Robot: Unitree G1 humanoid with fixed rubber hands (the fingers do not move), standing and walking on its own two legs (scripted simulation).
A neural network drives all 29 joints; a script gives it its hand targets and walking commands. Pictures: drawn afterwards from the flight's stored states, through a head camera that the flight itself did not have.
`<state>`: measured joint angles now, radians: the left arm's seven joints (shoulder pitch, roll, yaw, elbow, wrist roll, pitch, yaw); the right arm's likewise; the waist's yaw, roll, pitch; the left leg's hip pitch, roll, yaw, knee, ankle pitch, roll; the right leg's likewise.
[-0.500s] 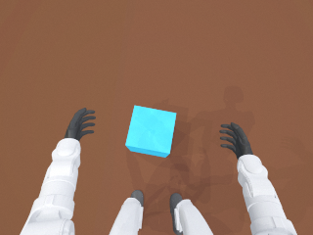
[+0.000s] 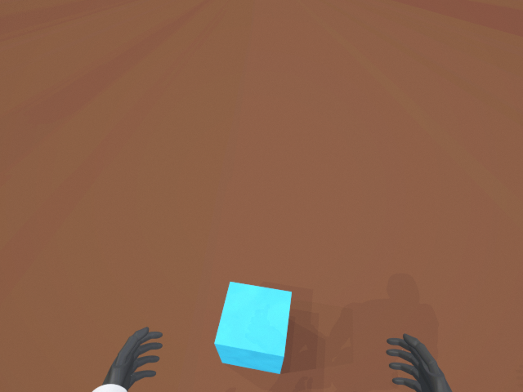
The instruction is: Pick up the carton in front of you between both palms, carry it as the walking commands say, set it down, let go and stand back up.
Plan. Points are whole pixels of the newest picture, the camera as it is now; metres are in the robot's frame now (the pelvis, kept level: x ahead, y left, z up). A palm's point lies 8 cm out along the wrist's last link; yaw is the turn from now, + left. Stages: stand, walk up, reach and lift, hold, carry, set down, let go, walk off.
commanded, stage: let go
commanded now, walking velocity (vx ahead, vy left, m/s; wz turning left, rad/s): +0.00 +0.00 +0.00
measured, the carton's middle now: (255, 328) +0.42 +0.04 -0.65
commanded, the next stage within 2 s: stand in 0.40 s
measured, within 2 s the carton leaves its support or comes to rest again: neither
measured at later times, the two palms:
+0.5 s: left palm out of the picture +0.14 +0.26 -0.08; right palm out of the picture +0.15 -0.26 -0.07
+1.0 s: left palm out of the picture +0.14 +0.29 -0.09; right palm out of the picture +0.15 -0.29 -0.09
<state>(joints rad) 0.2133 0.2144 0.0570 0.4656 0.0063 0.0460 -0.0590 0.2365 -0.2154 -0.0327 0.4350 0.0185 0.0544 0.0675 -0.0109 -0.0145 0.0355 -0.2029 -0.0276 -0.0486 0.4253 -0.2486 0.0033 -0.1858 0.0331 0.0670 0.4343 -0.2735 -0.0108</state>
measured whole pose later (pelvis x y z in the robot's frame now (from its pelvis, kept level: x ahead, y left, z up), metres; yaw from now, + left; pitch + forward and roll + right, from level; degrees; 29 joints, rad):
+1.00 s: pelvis +0.01 +0.00 +0.00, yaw +0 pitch +0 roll +0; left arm 0.19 0.34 0.04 0.74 0.03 0.01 0.02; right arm 0.14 -0.34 -0.02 0.81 -0.03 0.00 -0.03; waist 0.00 0.00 0.01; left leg -0.16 -0.02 -0.04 0.48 -0.30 0.01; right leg -0.14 0.03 0.05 0.47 -0.32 -0.01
